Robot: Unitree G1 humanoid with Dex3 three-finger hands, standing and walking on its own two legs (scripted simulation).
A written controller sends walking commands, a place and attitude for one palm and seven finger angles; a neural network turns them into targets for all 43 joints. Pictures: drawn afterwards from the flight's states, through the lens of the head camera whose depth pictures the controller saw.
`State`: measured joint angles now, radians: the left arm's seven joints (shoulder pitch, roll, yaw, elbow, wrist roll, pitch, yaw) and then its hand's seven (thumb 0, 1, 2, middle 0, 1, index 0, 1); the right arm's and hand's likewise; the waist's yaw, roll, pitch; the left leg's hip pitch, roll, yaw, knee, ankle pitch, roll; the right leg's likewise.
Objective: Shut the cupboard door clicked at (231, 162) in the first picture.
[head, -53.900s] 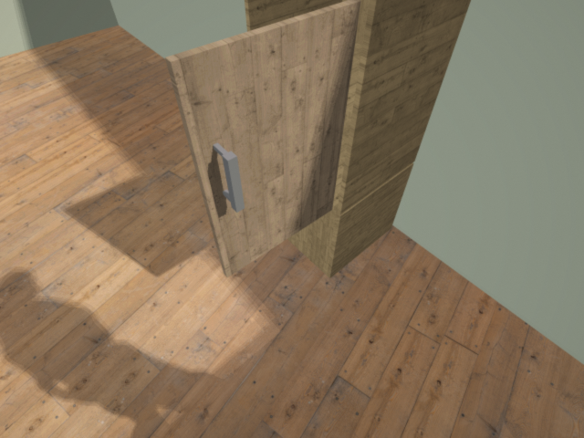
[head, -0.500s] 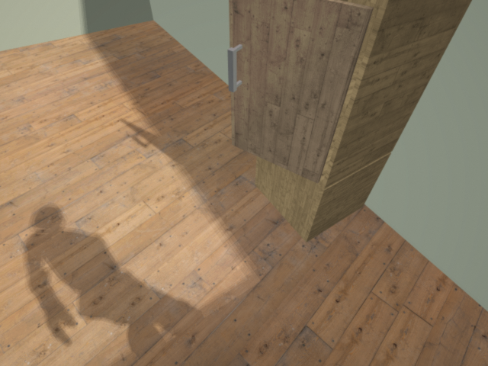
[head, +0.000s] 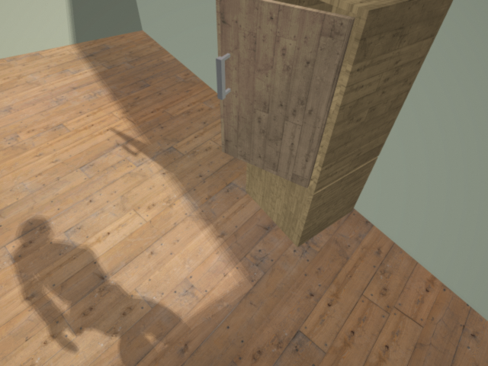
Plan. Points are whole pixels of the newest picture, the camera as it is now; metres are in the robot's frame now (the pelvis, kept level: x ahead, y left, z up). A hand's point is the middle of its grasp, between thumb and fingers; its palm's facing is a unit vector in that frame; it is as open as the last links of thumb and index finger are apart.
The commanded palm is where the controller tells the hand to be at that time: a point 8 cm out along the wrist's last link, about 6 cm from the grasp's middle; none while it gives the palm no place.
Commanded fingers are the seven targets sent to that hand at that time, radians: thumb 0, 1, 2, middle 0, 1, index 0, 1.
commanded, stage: let the arm hang, fingers relaxed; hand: left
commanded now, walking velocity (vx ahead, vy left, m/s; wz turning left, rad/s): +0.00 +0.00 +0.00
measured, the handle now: (224, 76) +0.95 +0.10 +0.01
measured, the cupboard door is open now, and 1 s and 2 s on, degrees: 24 24 24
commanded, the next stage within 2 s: look to check the result in 0.02 s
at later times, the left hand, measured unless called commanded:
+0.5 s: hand out of the picture -0.01 +0.17 -0.18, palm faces +0.03 -0.98 -0.19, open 7.4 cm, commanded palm none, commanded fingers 0.00 0.90 0.90 -0.20 -0.30 -0.20 -0.30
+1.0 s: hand out of the picture +0.02 +0.17 -0.19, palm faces +0.14 -0.97 -0.19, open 7.4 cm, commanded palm none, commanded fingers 0.00 0.90 0.90 -0.20 -0.30 -0.20 -0.30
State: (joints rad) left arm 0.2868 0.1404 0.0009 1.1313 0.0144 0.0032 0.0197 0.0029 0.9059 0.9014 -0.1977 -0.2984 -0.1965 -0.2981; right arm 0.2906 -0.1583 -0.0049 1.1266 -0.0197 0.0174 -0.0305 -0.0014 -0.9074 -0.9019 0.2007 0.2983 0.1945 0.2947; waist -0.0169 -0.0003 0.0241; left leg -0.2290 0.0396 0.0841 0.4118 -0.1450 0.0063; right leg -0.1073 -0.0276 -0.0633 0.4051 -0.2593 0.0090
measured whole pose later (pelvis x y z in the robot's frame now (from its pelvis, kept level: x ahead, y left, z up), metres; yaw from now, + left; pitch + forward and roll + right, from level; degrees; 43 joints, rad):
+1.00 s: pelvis +0.02 +0.00 -0.02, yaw +7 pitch -1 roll -2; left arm 0.26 0.15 0.05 1.06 0.03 0.02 0.03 0.00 0.90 0.90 -0.20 -0.30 -0.20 -0.30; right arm 0.28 -0.16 -0.04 1.07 -0.02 0.06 -0.02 0.00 -0.91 -0.90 0.20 0.30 0.19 0.29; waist -0.03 0.02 0.07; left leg -0.36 0.05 0.04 0.70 -0.33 -0.01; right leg -0.14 -0.04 -0.18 0.55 -0.38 0.00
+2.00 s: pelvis +0.02 -0.03 -0.01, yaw +43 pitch +1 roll +1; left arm 0.25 0.25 0.08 0.92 0.03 0.06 0.00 0.01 0.91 0.90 -0.20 -0.30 -0.20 -0.30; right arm 0.15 -0.21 -0.03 0.87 -0.03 0.01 0.00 0.00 -0.91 -0.90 0.20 0.30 0.20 0.29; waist 0.01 -0.05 0.10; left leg -0.27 -0.01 0.02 0.58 -0.33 0.01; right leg -0.45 -0.11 -0.07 1.10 -0.48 0.05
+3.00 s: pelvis +0.18 +0.21 +0.00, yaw +78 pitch +0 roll -1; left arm 0.17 0.23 0.09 0.87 0.04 0.00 -0.01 0.01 0.91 0.90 -0.19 -0.30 -0.19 -0.30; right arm 0.24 -0.19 -0.02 0.93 -0.02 -0.03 0.00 0.00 -0.91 -0.90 0.20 0.30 0.20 0.29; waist -0.01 -0.02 0.07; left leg -0.23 -0.08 0.04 0.44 -0.22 0.11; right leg -0.62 -0.15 0.01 1.12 -0.22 0.07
